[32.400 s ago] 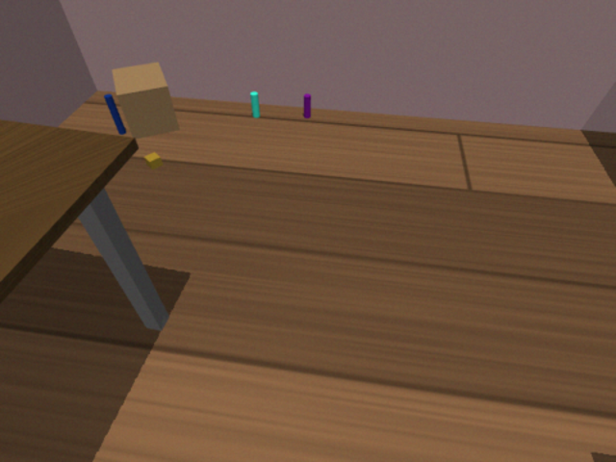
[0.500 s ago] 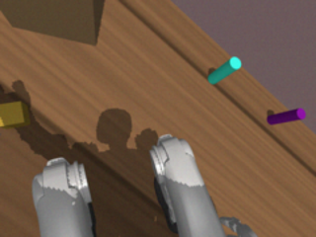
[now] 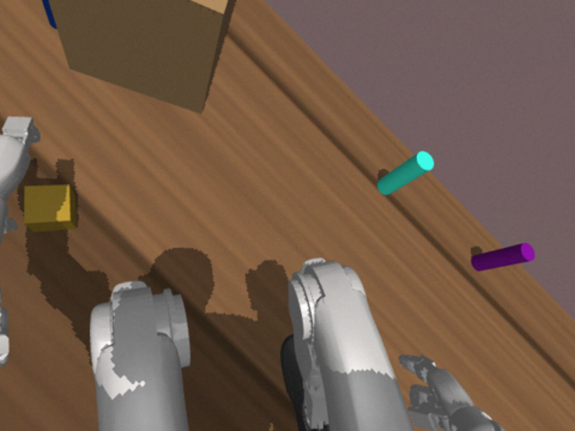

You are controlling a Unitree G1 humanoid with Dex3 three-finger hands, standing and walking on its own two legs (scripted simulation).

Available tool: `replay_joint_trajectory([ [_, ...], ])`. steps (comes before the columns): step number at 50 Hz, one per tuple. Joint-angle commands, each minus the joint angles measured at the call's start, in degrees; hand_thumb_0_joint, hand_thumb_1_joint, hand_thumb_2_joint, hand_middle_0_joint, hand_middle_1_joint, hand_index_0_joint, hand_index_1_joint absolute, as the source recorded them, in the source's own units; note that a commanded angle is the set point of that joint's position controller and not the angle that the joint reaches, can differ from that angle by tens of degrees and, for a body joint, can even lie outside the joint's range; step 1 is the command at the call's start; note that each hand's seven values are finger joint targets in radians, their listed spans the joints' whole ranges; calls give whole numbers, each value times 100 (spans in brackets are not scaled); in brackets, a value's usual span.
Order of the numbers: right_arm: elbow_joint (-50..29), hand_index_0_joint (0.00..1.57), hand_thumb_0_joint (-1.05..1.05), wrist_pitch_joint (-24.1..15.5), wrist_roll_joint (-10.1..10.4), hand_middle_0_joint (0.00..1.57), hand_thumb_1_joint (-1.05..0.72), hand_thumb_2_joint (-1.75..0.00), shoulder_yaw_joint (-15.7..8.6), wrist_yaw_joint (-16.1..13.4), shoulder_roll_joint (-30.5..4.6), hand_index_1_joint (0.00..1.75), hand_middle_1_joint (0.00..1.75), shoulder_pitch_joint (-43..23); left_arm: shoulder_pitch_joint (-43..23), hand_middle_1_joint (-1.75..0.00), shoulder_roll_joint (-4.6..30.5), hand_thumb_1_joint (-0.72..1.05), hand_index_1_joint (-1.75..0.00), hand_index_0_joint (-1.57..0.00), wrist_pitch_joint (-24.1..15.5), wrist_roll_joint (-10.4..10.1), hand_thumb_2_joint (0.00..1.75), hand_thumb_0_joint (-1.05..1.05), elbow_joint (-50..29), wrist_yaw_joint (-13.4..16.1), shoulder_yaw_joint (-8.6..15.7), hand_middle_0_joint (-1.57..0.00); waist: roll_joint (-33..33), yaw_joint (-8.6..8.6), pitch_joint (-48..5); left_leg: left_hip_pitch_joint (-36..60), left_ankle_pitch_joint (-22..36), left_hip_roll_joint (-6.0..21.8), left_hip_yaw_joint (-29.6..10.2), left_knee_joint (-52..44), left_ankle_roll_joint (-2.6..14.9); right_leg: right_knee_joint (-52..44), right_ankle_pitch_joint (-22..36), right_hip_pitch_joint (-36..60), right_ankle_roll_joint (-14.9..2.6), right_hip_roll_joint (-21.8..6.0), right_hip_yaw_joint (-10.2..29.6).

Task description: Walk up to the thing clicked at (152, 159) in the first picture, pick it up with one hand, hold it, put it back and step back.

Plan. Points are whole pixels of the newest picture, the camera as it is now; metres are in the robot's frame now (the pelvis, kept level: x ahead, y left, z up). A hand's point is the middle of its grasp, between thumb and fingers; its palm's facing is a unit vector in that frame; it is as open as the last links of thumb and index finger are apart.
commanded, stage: approach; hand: left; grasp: from above
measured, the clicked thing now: (51, 208) +0.47 +0.30 -0.29
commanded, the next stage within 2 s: rest palm in 0.06 s
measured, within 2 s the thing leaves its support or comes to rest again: neither
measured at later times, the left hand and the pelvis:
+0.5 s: hand (31, 216) +0.43 +0.31 -0.21, palm faces -0.50 -0.15 -0.85, open 13.5 cm; pelvis +0.00 -0.01 +0.01, yaw -2 degrees
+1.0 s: hand (46, 203) +0.47 +0.30 -0.24, palm faces -0.47 -0.11 -0.88, open 14.0 cm; pelvis +0.01 +0.00 -0.01, yaw -4 degrees
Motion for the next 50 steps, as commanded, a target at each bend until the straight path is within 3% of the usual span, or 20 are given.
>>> replay_joint_trajectory([
  [1,-5,20,0,-109,39,20,-91,-90,-377,-106,-1657,30,30,1167,-2462,-99,1098,-32,-94,-22,626,-258,79,0,5,-201,-211,-17,2413,-368,-2862,3299,-235,141,608,-1789,166,-1347,654,459,-398,-55,-881],
  [3,-140,20,0,-116,74,20,-90,-89,-308,-136,-1667,30,30,1210,-2239,-100,1251,-30,-94,-22,761,-395,78,0,-59,-582,-227,-17,2263,-303,-2907,3168,-91,110,587,-1781,214,-1400,755,739,-391,-57,-835],
  [7,-344,20,0,-43,169,20,-90,-89,-257,-136,-1642,30,30,1286,-1365,-103,1094,-30,-96,-22,840,-834,77,0,-103,-1444,-337,-15,2051,-120,-2913,3330,377,46,449,-1995,217,-1367,1069,1198,-405,-45,-815],
  [10,-523,20,0,34,203,20,-90,-90,-258,-124,-1673,30,30,1469,-1259,-105,1716,-37,-99,-16,637,-1081,82,0,-779,-1907,-41,-10,1957,29,-3351,3374,835,26,542,-1905,252,-1462,1423,1843,-363,-41,-723],
  [12,-535,20,0,89,161,20,-90,-90,-186,-112,-1644,30,30,1634,-1290,-101,1732,-36,-96,-19,375,-1220,81,0,-1205,-1986,59,-14,1873,-57,-3609,3477,1266,55,563,-1759,235,-1473,1769,2243,-321,-27,-741],
  [15,-484,20,0,118,90,20,-91,-90,-3,-74,-1690,30,30,1760,-1131,-94,1647,-38,-92,-19,-141,-1260,83,0,-1089,-1814,157,-17,1484,-320,-3063,3160,1373,85,479,-1446,253,-1499,1813,2229,-312,9,-867],
  [16,-469,20,0,131,71,20,-90,-90,27,-73,-1723,30,30,1796,-1240,-93,1884,-41,-91,-18,-362,-1213,86,0,-1243,-1668,367,-16,1495,-317,-3154,3213,1371,97,461,-1393,258,-1513,1798,2263,-317,17,-900],
  [18,-431,20,0,159,-12,20,-90,-90,106,-66,-1776,30,30,1801,-1351,-90,2335,-41,-89,-18,-735,-984,87,0,-1299,-1335,734,-17,1900,-190,-3356,3485,1464,127,485,-1308,213,-1415,1786,2247,-351,19,-943],
  [22,-336,20,0,90,-219,20,-90,-90,129,-10,-1833,30,30,1642,-1278,-93,2353,-47,-92,-12,-1215,-491,92,0,-1018,-571,846,-12,2365,-340,-3079,3747,1152,180,533,-1278,156,-1223,1547,1802,-381,57,-1068],
  [27,-198,20,0,-62,-421,20,-89,-90,87,36,-1837,30,30,1500,-1304,-92,2404,-46,-92,-11,-1058,54,93,0,-638,257,819,-10,2880,-379,-2964,3784,792,231,605,-1383,98,-1137,1289,1392,-373,59,-1123],
  [30,-52,20,0,-240,-505,20,-89,-89,34,89,-1837,30,30,1457,-1593,-98,1992,-46,-96,-9,-660,136,94,0,-211,611,476,-8,2808,-594,-2763,3620,513,234,588,-1261,83,-1098,1126,1073,-380,82,-1163],
  [32,32,20,0,-344,-505,20,-89,-90,12,120,-1882,30,30,1476,-1680,-98,2006,-47,-97,-9,-351,111,97,0,57,770,489,-8,2754,-600,-2658,3434,453,216,580,-1234,81,-1093,1132,976,-364,96,-1171],
  [33,22,20,0,-435,-508,20,-89,-90,24,167,-1858,30,30,1425,-1787,-98,1815,-47,-97,-9,-197,59,96,0,216,763,270,-8,2727,-663,-2572,3286,367,214,583,-1154,92,-1081,1103,899,-363,107,-1152],
  [37,5,20,0,-651,-441,20,-90,-90,104,272,-1959,30,30,1494,-1838,-99,2048,-48,-97,-8,226,-179,95,0,497,677,341,-6,2408,-682,-2506,2983,549,232,525,-1058,184,-1109,1380,1177,-297,118,-1155],
  [39,-58,20,0,-751,-451,20,-90,-90,135,315,-1983,30,30,1480,-1813,-100,1911,-49,-98,-8,353,-308,95,0,547,507,243,-6,2355,-775,-2546,3089,557,240,479,-1058,200,-1063,1416,1282,-293,131,-1194],
  [42,-223,20,0,-893,-386,20,-90,-90,174,361,-2007,30,30,1447,-1687,-100,2065,-50,-99,-7,395,-561,95,0,413,232,344,-6,2388,-697,-2731,3223,715,241,410,-1039,190,-975,1514,1497,-310,125,-1215],
  [46,-380,20,0,-861,-341,20,-90,-90,210,362,-1999,30,30,1389,-1018,-99,2320,-50,-97,-7,401,-792,95,0,239,2,605,-6,2584,-407,-3034,3411,1143,249,390,-1168,112,-934,1768,1885,-350,144,-1228],
  [47,-398,20,0,-850,-361,20,-90,-90,210,381,-1996,30,30,1450,-1029,-98,2246,-51,-97,-7,380,-760,96,0,173,-92,569,-6,2663,-500,-2962,3496,1273,253,377,-1124,87,-867,1846,1841,-365,133,-1242],
  [49,-397,20,0,-778,-338,20,-90,-90,220,382,-2039,30,30,1474,-1018,-97,2537,-53,-97,-7,272,-797,97,0,-171,-148,745,-7,2903,-414,-3200,3644,1511,266,345,-1194,65,-861,2005,2008,-377,153,-1252],
  [50,-457,20,0,-773,-345,20,-90,-90,230,400,-2034,30,30,1484,-1020,-96,2444,-54,-96,-6,233,-789,98,0,-208,-190,699,-7,2800,-497,-3024,3618,1613,274,351,-1054,71,-850,2084,1975,-372,140,-1258],
])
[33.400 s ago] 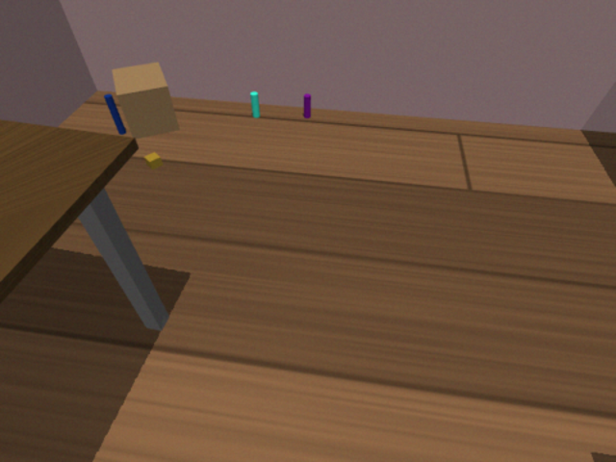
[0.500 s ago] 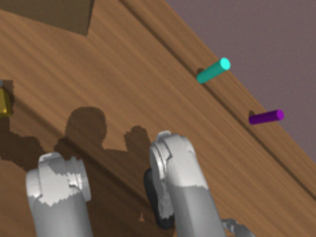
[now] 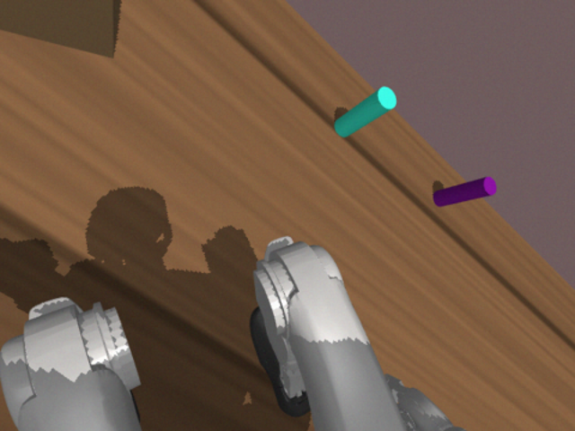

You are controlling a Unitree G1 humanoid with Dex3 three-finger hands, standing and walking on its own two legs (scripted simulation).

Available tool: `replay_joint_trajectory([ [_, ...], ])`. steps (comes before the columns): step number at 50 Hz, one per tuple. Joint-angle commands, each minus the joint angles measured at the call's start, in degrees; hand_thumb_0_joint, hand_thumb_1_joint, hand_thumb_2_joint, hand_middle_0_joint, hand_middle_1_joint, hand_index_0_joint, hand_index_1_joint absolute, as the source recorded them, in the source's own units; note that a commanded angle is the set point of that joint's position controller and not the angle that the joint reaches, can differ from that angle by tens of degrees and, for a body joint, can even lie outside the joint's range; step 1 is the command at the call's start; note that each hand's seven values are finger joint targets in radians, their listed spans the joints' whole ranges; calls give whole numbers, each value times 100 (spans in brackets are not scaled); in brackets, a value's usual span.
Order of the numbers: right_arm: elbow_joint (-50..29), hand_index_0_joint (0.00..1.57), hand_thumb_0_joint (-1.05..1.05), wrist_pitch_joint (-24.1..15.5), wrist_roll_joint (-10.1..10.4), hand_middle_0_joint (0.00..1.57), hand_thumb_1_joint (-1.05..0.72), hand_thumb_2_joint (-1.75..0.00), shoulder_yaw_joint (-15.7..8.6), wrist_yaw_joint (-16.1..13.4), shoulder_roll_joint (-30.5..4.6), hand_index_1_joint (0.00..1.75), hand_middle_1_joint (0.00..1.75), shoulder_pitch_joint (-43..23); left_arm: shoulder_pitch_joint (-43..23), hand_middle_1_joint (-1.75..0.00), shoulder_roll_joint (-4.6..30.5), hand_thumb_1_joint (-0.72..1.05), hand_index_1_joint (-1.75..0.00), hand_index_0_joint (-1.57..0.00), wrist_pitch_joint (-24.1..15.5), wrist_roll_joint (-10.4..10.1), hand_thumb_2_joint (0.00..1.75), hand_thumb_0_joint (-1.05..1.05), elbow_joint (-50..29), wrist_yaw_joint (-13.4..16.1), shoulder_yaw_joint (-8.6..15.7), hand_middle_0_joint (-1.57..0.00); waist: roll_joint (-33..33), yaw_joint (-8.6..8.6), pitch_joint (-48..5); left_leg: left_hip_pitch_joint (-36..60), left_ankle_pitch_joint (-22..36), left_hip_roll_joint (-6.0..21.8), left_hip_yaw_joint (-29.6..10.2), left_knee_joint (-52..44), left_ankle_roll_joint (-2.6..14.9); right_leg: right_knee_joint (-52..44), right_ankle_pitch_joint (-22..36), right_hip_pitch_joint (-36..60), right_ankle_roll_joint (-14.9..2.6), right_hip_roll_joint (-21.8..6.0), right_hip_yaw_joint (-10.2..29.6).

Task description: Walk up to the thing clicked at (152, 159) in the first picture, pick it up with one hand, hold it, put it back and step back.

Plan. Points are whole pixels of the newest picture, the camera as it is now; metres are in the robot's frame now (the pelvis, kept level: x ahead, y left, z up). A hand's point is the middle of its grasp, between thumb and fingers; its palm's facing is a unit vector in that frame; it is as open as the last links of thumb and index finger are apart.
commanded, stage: rest palm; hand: left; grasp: from above
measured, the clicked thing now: out of the picture +0.44 +0.34 -0.28
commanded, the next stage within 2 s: close in 0.92 s
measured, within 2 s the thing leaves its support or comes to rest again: neither
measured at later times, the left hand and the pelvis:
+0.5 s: hand out of the picture +0.42 +0.33 -0.24, palm faces -0.43 -0.13 -0.89, open 14.2 cm; pelvis -0.01 +0.00 +0.00, yaw -1 degrees
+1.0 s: hand out of the picture +0.42 +0.33 -0.25, palm faces -0.46 -0.17 -0.87, open 14.2 cm; pelvis +0.00 +0.00 +0.00, yaw -2 degrees
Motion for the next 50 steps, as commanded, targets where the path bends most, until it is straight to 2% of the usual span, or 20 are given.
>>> replay_joint_trajectory([
  [1,-44,20,0,62,8,20,-90,-90,-614,-85,-1993,30,30,1070,-949,-94,1863,-54,-95,-6,-128,-103,99,0,-906,44,406,-7,2852,143,-4206,3565,2191,135,759,-1450,187,-1040,2278,2162,-544,29,-946],
  [2,-27,20,0,98,-3,20,-90,-90,-594,-72,-1997,30,30,1109,-941,-93,1914,-56,-95,-6,-203,-58,100,0,-947,61,470,-8,2849,121,-4159,3429,2190,133,783,-1404,203,-1060,2350,2268,-537,30,-917],
  [3,-80,20,0,93,-27,20,-90,-90,-584,-51,-1982,30,30,1106,-1061,-92,1655,-56,-94,-5,-279,-81,101,0,-978,44,314,-7,2716,-3,-4007,3346,2128,133,792,-1306,225,-1096,2352,2237,-526,26,-918],
  [4,-58,20,0,109,-33,20,-90,-90,-573,-61,-2024,30,30,1102,-1093,-92,1691,-55,-94,-6,-366,-101,101,0,-952,79,405,-8,2614,-29,-3877,3137,1983,135,775,-1303,232,-1168,2241,2239,-532,22,-947],
  [6,-86,20,0,97,-66,20,-90,-90,-535,-37,-1997,30,30,1105,-1232,-92,1520,-57,-94,-5,-513,-68,102,0,-925,99,240,-7,2586,-145,-3644,3083,1698,134,743,-1328,227,-1160,1981,2068,-553,22,-1005],
  [15,100,20,0,-9,-188,20,-89,-90,-450,6,-2047,30,30,936,-1401,-94,1494,-53,-95,-6,-784,188,101,0,-315,449,-66,-7,2597,-203,-3225,3099,952,166,638,-1516,192,-1117,1363,1576,-508,58,-1180],
  [19,136,20,0,-55,-246,20,-89,-90,-401,-6,-2087,30,30,824,-1369,-95,1607,-52,-96,-6,-713,422,100,0,-221,707,-89,-7,2605,-149,-3395,3106,1102,174,676,-1434,211,-1140,1547,1711,-493,100,-1133],
  [27,229,20,0,-303,-287,20,-90,-90,-415,121,-2160,30,30,682,-1546,-95,1524,-53,-96,-6,-312,401,99,0,-73,1082,-146,-7,2905,-177,-3332,3205,1150,195,614,-1531,146,-1030,1585,1505,-518,93,-1164],
  [31,144,20,0,-452,-268,20,-90,-90,-366,219,-2189,30,30,703,-1499,-95,1458,-53,-96,-6,-129,274,99,0,108,1036,-205,-8,2749,-271,-3297,3097,1123,212,589,-1399,182,-1010,1636,1595,-492,96,-1133],
  [33,102,20,0,-527,-245,20,-90,-90,-357,224,-2216,30,30,662,-1561,-96,1645,-53,-97,-7,-103,170,99,0,92,1008,-103,-8,2669,-224,-3330,2975,1042,220,603,-1398,200,-1082,1582,1709,-477,99,-1105],
  [37,108,20,0,-585,-234,20,-90,-90,-341,241,-2206,30,30,735,-1403,-97,1602,-54,-97,-6,-66,18,99,0,110,838,-81,-7,2803,-220,-3456,3122,1217,235,553,-1415,180,-1043,1693,1813,-492,97,-1142],
  [38,145,20,0,-624,-207,20,-90,-90,-340,264,-2164,30,30,776,-1505,-96,1396,-53,-97,-6,-64,3,99,0,59,751,-246,-7,2777,-269,-3322,3121,1179,220,553,-1374,169,-965,1687,1695,-478,48,-1143],
  [41,140,20,0,-606,-206,20,-90,-90,-361,258,-2250,30,30,871,-1304,-95,1794,-55,-96,-6,-86,-79,100,0,-69,683,111,-7,2811,-211,-3575,3219,1477,238,543,-1357,173,-1039,1895,2007,-476,88,-1141],
  [42,89,20,0,-602,-187,20,-90,-90,-352,257,-2244,30,30,868,-1319,-95,1599,-53,-96,-7,-112,-59,99,0,-99,653,-33,-8,2852,-227,-3550,3226,1539,225,567,-1379,159,-1017,1949,2034,-488,71,-1139],
  [43,141,20,0,-579,-199,20,-90,-90,-334,266,-2206,30,30,898,-1226,-94,1699,-53,-96,-7,-130,-90,99,0,-1,651,78,-9,2838,-218,-3467,3138,1505,231,573,-1381,169,-1044,1933,2070,-485,83,-1142],
  [44,76,20,0,-583,-232,20,-90,-90,-325,292,-2190,30,30,903,-1309,-94,1423,-54,-95,-6,-157,-84,101,0,-65,594,-115,-8,2833,-314,-3355,3102,1512,216,582,-1387,167,-1036,1941,2021,-481,70,-1161],
  [45,133,20,0,-544,-216,20,-90,-90,-330,270,-2199,30,30,890,-1134,-95,1657,-54,-96,-6,-192,-112,100,0,-42,611,72,-7,2787,-190,-3420,3105,1485,236,550,-1434,163,-1065,1892,2064,-490,93,-1176],
  [46,66,20,0,-543,-178,20,-90,-90,-330,276,-2203,30,30,831,-1202,-94,1501,-54,-96,-6,-222,-99,102,0,-56,558,-93,-8,2771,-243,-3295,3073,1473,226,537,-1407,147,-984,1885,1971,-495,62,-1186],
  [48,89,20,0,-476,-178,20,-89,-90,-363,252,-2262,30,30,890,-1000,-94,1696,-53,-96,-6,-303,-81,103,0,-152,551,79,-9,2912,-166,-3498,3326,1690,243,479,-1502,109,-959,1994,2034,-506,65,-1216],
  [50,89,20,0,-450,-217,20,-89,-90,-350,276,-2217,30,30,919,-1094,-94,1517,-53,-95,-6,-370,-50,101,0,-156,550,-42,-8,2913,-258,-3452,3327,1785,246,509,-1430,118,-963,2097,2092,-493,74,-1219],
])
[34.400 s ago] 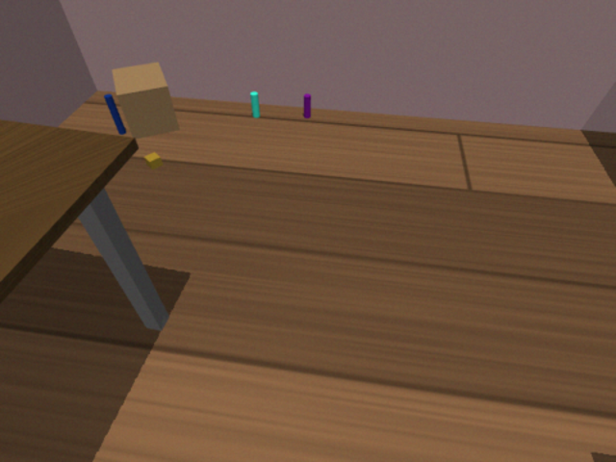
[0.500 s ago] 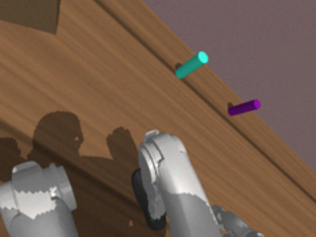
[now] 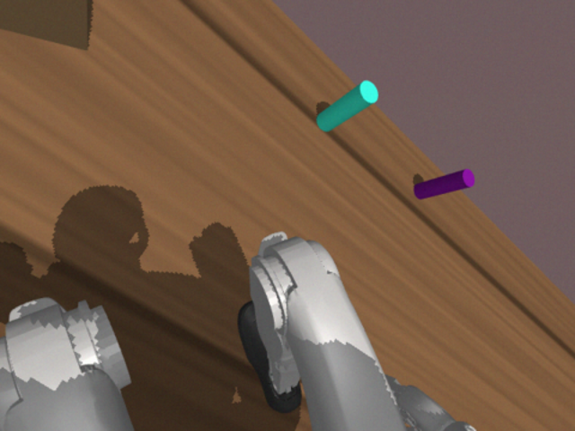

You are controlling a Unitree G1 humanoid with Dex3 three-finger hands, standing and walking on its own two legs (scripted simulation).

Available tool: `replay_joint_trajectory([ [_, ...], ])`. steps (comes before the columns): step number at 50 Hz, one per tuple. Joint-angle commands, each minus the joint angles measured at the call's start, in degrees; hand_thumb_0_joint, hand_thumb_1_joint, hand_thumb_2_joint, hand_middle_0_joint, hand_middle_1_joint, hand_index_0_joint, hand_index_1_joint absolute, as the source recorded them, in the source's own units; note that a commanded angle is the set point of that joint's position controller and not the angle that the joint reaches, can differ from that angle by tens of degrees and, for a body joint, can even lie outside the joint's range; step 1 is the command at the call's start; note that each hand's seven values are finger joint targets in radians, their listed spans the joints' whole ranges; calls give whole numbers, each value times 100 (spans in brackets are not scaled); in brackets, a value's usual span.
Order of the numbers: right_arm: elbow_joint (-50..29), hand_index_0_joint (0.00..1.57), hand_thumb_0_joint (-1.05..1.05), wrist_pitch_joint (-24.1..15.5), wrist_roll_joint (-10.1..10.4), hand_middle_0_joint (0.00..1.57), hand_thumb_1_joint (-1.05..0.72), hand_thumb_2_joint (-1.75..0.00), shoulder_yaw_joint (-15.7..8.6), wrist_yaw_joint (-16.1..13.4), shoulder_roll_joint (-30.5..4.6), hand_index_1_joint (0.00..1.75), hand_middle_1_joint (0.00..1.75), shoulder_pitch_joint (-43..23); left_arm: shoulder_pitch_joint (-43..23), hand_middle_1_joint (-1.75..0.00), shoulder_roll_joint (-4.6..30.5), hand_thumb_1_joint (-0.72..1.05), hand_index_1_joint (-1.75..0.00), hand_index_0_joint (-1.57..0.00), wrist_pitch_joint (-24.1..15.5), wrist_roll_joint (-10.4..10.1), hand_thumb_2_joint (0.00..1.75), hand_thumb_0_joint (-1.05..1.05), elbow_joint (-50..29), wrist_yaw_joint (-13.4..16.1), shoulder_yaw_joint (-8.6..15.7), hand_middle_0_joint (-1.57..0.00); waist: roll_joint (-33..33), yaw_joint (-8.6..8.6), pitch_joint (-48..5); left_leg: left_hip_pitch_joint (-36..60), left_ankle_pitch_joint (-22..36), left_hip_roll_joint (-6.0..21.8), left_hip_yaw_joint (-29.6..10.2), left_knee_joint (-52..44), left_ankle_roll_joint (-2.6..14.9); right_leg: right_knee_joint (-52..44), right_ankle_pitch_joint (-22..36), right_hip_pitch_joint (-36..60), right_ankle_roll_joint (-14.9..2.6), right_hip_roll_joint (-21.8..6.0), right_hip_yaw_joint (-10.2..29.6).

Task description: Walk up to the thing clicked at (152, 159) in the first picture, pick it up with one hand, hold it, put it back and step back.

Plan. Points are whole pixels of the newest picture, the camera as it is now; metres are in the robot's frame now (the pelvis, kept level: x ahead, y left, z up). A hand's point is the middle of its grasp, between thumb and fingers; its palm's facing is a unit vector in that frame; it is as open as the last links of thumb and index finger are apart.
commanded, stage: close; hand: left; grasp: from above
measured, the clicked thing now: out of the picture +0.43 +0.35 -0.27
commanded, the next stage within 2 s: settle in 1.64 s
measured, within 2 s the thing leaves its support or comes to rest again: leaves its support in 1.96 s
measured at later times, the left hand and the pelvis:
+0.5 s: hand out of the picture +0.41 +0.33 -0.25, palm faces -0.43 -0.14 -0.89, open 13.0 cm; pelvis -0.01 +0.00 +0.00, yaw +0 degrees
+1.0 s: hand out of the picture +0.41 +0.34 -0.25, palm faces -0.45 -0.17 -0.88, open 11.4 cm; pelvis -0.01 +0.00 +0.00, yaw +0 degrees
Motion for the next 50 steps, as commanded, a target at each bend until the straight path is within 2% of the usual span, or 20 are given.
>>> replay_joint_trajectory([
  [1,49,20,0,60,-29,20,-89,-90,-544,-69,-1855,30,30,1007,-1133,-93,1289,-53,-95,-7,-145,29,102,0,-536,208,75,-9,3000,-177,-3714,3095,1808,208,782,-1553,157,-996,2026,1951,-521,99,-977],
  [3,4,20,0,64,-23,20,-89,-90,-546,-57,-1908,30,30,977,-1324,-94,1175,-46,-94,-11,-223,14,96,0,-642,236,-64,-12,2936,-257,-3614,3050,1752,200,800,-1506,177,-1028,2015,1913,-504,88,-961],
  [4,73,20,0,76,-26,20,-89,-90,-511,-72,-1887,30,30,965,-1291,-94,1386,-44,-94,-13,-261,31,95,0,-576,302,99,-13,2930,-212,-3630,2983,1629,214,794,-1525,189,-1061,1917,1931,-509,113,-954],
  [8,58,20,0,62,-78,20,-89,-90,-505,-93,-1935,30,30,859,-1347,-94,1301,-41,-93,-14,-332,138,92,0,-570,484,-49,-13,2834,-209,-3537,2869,1422,201,819,-1507,199,-1104,1739,1804,-505,119,-964],
  [16,112,20,0,-35,-116,20,-89,-90,-512,-148,-2028,30,30,752,-1488,-90,1306,-31,-89,-21,-90,213,85,0,-328,691,-223,-20,2876,-312,-3335,2905,1039,217,788,-1672,173,-1154,1384,1626,-535,111,-983],
  [18,102,20,0,-69,-100,20,-89,-90,-510,-146,-2035,30,30,763,-1506,-87,1291,-29,-86,-24,-1,144,83,0,-306,711,-202,-22,2768,-302,-3346,2839,1059,215,791,-1623,187,-1182,1434,1632,-513,93,-961],
  [21,99,20,0,-144,-83,20,-89,-90,-491,-128,-2032,30,30,743,-1463,-88,1289,-30,-86,-23,84,32,83,0,-290,689,-194,-22,2793,-253,-3394,2888,1102,232,776,-1677,166,-1187,1473,1706,-523,105,-937],
  [23,65,20,0,-197,-64,20,-89,-90,-483,-97,-2033,30,30,806,-1518,-86,1213,-27,-85,-25,126,-11,81,0,-317,609,-254,-23,2811,-314,-3403,2898,1185,221,744,-1597,175,-1093,1559,1634,-504,73,-975],
  [25,46,20,0,-215,-49,20,-89,-90,-488,-86,-2081,30,30,839,-1388,-85,1450,-26,-84,-26,158,-26,80,0,-265,560,-71,-25,2906,-261,-3533,2981,1331,244,745,-1616,166,-1084,1688,1799,-518,93,-942],
  [26,38,20,0,-227,-21,20,-89,-90,-475,-75,-2047,30,30,833,-1620,-83,1431,-26,-82,-26,111,-65,80,0,-644,543,-91,-25,3059,-187,-3735,3111,1534,232,716,-1624,137,-1023,1816,1777,-524,79,-964],
  [29,63,20,0,-254,-74,20,-89,-90,-468,-18,-2070,30,30,840,-1317,-81,1408,-25,-80,-27,129,-51,78,0,-311,460,-25,-27,3178,-245,-3585,3283,1731,262,655,-1621,90,-911,1923,1734,-522,67,-1026],
  [30,73,20,0,-220,-56,20,-89,-90,-396,-31,-2016,30,30,808,-1265,-81,1597,-23,-80,-29,112,-19,77,0,-342,468,100,-28,3118,-202,-3607,3158,1703,260,687,-1601,108,-951,1933,1871,-523,99,-1005],
  [33,-3,20,0,-197,-60,20,-89,-90,-451,-37,-1997,30,30,758,-1204,-80,1281,-20,-79,-31,94,-72,77,0,-378,360,-68,-30,3048,-184,-3522,2943,1574,230,814,-1571,149,-1093,1862,1940,-522,115,-941],
  [36,30,20,0,-186,-72,20,-89,-90,-453,-30,-2044,30,30,860,-1372,-78,1309,-19,-77,-32,5,-108,75,0,-516,287,-127,-31,3094,-283,-3417,3015,1554,236,746,-1599,136,-1030,1813,1806,-521,86,-1017],
  [37,31,20,0,-181,-46,20,-89,-90,-446,-48,-2034,30,30,791,-1463,-79,1370,-17,-77,-33,-45,-124,74,0,-609,282,-141,-31,3090,-246,-3427,2946,1452,233,769,-1590,148,-1084,1755,1830,-524,76,-978],
  [38,55,20,0,-142,-58,20,-89,-90,-453,-61,-2071,30,30,916,-1108,-78,1499,-16,-77,-35,-24,-90,75,0,-301,289,58,-34,2931,-261,-3509,3032,1575,242,702,-1611,150,-1043,1840,1911,-521,90,-1028],
  [45,-24,20,0,-94,-70,20,-89,-90,-429,-98,-2041,30,30,828,-1434,-74,1383,-4,-72,-43,-270,-52,69,0,-565,315,-89,-41,2842,-290,-3420,2926,1351,233,712,-1597,175,-1106,1646,1812,-507,88,-1019],
  [46,19,20,0,-70,-73,20,-89,-90,-388,-120,-2000,30,30,808,-1188,-74,1435,-3,-72,-44,-247,-3,68,0,-213,323,-73,-42,2805,-303,-3287,2851,1214,238,747,-1578,181,-1131,1555,1838,-508,89,-989],
  [47,-41,20,0,-71,-91,20,-89,-90,-425,-120,-2039,30,30,804,-1404,-73,1371,-2,-71,-44,-302,11,68,0,-608,328,-175,-42,2841,-289,-3368,2870,1204,225,756,-1602,176,-1135,1542,1812,-505,108,-1000],
  [50,23,20,0,-43,-92,20,-89,-90,-436,-144,-2043,30,30,766,-1445,-72,1459,1,-70,-47,-306,87,67,0,-624,405,-153,-45,2964,-249,-3428,2943,1270,229,722,-1616,151,-1086,1556,1751,-519,88,-1022],
])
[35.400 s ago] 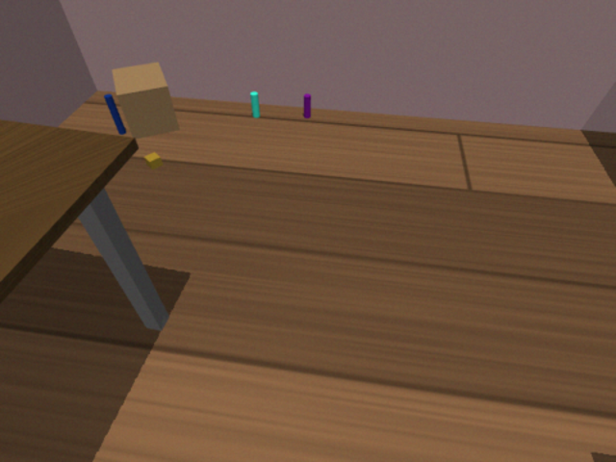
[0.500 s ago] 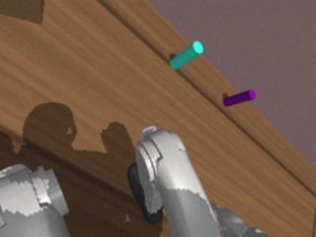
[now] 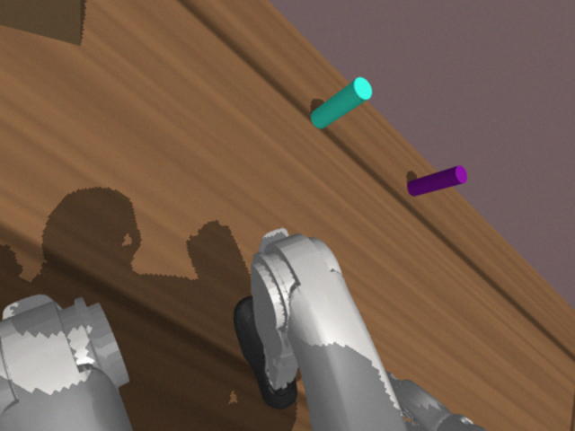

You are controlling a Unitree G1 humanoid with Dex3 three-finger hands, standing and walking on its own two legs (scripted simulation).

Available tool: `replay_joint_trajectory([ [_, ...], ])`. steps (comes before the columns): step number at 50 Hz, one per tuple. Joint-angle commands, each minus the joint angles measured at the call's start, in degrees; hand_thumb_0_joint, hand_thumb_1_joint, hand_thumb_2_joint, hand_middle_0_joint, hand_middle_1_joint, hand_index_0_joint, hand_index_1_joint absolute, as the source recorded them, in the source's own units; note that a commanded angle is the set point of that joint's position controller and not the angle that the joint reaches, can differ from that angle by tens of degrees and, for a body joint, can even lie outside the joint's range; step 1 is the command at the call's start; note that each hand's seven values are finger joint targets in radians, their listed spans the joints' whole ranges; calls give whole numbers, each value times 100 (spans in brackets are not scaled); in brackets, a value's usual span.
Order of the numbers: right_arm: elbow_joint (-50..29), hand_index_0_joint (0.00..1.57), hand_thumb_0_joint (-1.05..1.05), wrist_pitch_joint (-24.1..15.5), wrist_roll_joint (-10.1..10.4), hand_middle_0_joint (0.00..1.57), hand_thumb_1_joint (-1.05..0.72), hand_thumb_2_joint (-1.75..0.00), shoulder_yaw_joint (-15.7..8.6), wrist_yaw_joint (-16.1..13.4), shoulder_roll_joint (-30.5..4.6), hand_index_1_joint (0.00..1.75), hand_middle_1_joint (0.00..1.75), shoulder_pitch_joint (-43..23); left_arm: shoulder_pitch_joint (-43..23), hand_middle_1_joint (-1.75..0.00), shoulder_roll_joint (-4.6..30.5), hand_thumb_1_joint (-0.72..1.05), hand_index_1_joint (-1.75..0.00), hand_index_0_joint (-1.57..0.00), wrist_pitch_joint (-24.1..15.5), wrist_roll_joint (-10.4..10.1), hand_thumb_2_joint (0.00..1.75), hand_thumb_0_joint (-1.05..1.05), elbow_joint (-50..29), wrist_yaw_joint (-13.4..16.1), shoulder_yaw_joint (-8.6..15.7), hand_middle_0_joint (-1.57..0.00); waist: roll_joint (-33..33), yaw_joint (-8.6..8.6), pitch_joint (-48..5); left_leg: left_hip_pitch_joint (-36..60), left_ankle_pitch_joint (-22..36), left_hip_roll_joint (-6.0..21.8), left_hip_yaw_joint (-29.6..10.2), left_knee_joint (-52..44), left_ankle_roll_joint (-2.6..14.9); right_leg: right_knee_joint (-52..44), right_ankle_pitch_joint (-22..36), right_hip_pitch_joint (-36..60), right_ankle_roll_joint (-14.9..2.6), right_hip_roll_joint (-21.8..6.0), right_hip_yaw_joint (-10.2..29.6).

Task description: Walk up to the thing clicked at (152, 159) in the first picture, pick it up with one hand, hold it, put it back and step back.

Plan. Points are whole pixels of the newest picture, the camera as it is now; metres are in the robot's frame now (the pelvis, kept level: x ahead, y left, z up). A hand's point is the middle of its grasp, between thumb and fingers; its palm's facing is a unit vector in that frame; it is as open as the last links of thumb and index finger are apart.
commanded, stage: close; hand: left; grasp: from above
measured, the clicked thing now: out of the picture +0.43 +0.35 -0.27
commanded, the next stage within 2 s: settle in 0.64 s
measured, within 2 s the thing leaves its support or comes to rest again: leaves its support in 0.96 s
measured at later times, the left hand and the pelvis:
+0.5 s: hand out of the picture +0.42 +0.34 -0.25, palm faces -0.43 -0.17 -0.89, open 9.6 cm; pelvis +0.00 +0.00 +0.00, yaw +0 degrees
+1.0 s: hand out of the picture +0.42 +0.35 -0.24, palm faces -0.42 -0.16 -0.89, open 9.4 cm; pelvis +0.00 +0.00 +0.00, yaw +0 degrees
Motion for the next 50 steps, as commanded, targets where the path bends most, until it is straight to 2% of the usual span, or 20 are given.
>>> replay_joint_trajectory([
  [1,77,20,0,21,-18,20,-88,-90,-598,-115,-1968,30,30,894,-1385,-72,1249,3,-70,-48,-47,43,68,0,-618,324,18,-46,3114,-305,-3604,2928,1194,217,742,-1677,93,-1054,1455,1687,-567,97,-971],
  [2,69,20,0,12,-40,20,-88,-90,-583,-99,-1967,30,30,946,-1322,-71,1175,4,-69,-49,-16,90,66,0,-476,334,-8,-47,3025,-365,-3506,2936,1213,211,723,-1629,95,-964,1492,1592,-548,80,-1014],
  [8,107,20,0,-16,-64,20,-88,-90,-613,-74,-1971,30,30,862,-1342,-66,1135,11,-64,-54,104,146,61,0,-448,468,-61,-52,3141,-321,-3366,2914,1155,214,715,-1713,68,-982,1448,1468,-561,77,-993],
  [14,55,20,0,-118,-67,20,-89,-90,-575,-9,-2009,30,30,945,-1386,-63,1247,17,-60,-59,245,24,55,0,-486,472,41,-56,3193,-335,-3587,2985,1483,215,773,-1585,97,-1005,1743,1691,-531,73,-946],
  [17,33,20,0,-131,-40,20,-89,-90,-588,-28,-2041,30,30,906,-1273,-61,1322,20,-58,-61,292,-79,54,0,-399,424,127,-59,3052,-327,-3575,2947,1369,231,734,-1627,98,-1051,1654,1727,-524,67,-962],
  [21,5,20,0,-187,-16,20,-89,-90,-604,-7,-2033,30,30,938,-1418,-58,1294,26,-57,-67,298,-108,56,0,-627,264,48,-65,3179,-318,-3533,2925,1275,211,771,-1615,112,-1031,1549,1671,-540,63,-930],
  [22,57,20,0,-194,5,20,-89,-90,-583,-21,-2051,30,30,947,-1317,-58,1439,28,-56,-69,317,-162,55,0,-392,248,185,-67,3023,-318,-3484,2883,1210,213,746,-1617,120,-1036,1503,1698,-531,36,-938],
  [25,13,20,0,-162,13,20,-89,-90,-603,-38,-2047,30,30,974,-1108,-57,1513,34,-56,-73,271,-172,58,0,-477,175,301,-72,3057,-242,-3583,2890,1282,215,751,-1669,109,-1060,1506,1776,-543,56,-926],
  [26,-6,20,0,-142,25,20,-89,-90,-571,-51,-1990,30,30,933,-1109,-56,1409,36,-55,-75,265,-163,56,0,-335,120,182,-74,2927,-281,-3470,2761,1149,208,798,-1610,133,-1086,1430,1755,-538,61,-891],
  [28,10,20,0,-112,27,20,-89,-90,-588,-57,-1985,30,30,999,-1176,-57,1457,39,-55,-77,231,-143,57,0,-545,61,178,-76,2959,-277,-3530,2736,1186,192,855,-1563,158,-1108,1478,1822,-529,61,-860],
  [30,-56,20,0,-90,40,20,-89,-90,-614,-85,-1967,30,30,963,-1254,-55,1361,39,-54,-78,198,-223,57,0,-811,53,150,-77,3069,-175,-3830,2916,1397,198,846,-1624,135,-1124,1629,1945,-555,83,-864],
  [31,-54,20,0,-54,49,20,-89,-90,-624,-99,-1984,30,30,962,-999,-55,1390,43,-54,-80,213,-218,57,0,-595,70,205,-79,3061,-155,-3815,2904,1420,205,840,-1644,142,-1155,1652,1979,-557,96,-873],
  [33,20,20,0,-22,61,20,-88,-90,-621,-90,-1998,30,30,1061,-1067,-55,1376,46,-54,-82,188,-188,58,0,-621,61,204,-81,3001,-217,-3801,2906,1546,211,794,-1574,128,-1044,1734,1872,-545,69,-919],
  [35,15,20,0,-13,32,20,-88,-90,-599,-82,-1959,30,30,1070,-1221,-55,1212,48,-54,-84,141,-165,60,0,-636,36,58,-83,3015,-325,-3699,2945,1570,211,788,-1536,130,-1007,1772,1814,-549,68,-932],
  [38,-26,20,0,20,52,20,-91,-90,-578,-93,-1981,30,30,1089,-1153,-59,1462,45,-57,-88,91,-130,60,0,-558,53,233,-85,2917,-283,-3416,2693,1234,199,788,-1584,154,-1044,1471,1695,-549,63,-933],
  [43,-45,20,0,32,46,20,-91,-90,-611,-112,-1932,30,30,1065,-1415,-59,1331,48,-57,-89,108,-98,59,0,-908,56,111,-87,3145,-241,-3733,2933,1314,188,831,-1629,126,-1056,1567,1748,-563,59,-922],
  [45,-9,20,0,57,69,20,-91,-90,-691,-134,-1954,30,30,1021,-1184,-60,1420,50,-58,-91,143,-100,62,0,-895,70,270,-89,3280,-127,-3888,3053,1345,203,829,-1700,94,-1064,1545,1745,-587,73,-915],
  [46,12,20,0,50,82,20,-91,-90,-693,-131,-1957,30,30,1037,-1347,-61,1463,52,-59,-92,133,-77,64,0,-1060,50,238,-90,3306,-167,-3867,3032,1334,204,829,-1632,97,-1002,1544,1638,-575,52,-917],
  [47,-78,20,0,48,80,20,-90,-90,-713,-134,-1944,30,30,1019,-1613,-62,1495,54,-60,-93,95,-95,65,0,-1621,54,287,-91,3515,-85,-4242,3263,1506,194,836,-1677,74,-1028,1674,1775,-585,46,-911],
  [50,4,20,0,65,113,20,-91,-90,-773,-105,-1853,30,30,953,-1362,-61,1310,56,-60,-95,207,-71,66,0,-1384,11,214,-94,3481,-58,-4057,3068,1418,195,896,-1653,83,-1008,1629,1625,-595,49,-879],
])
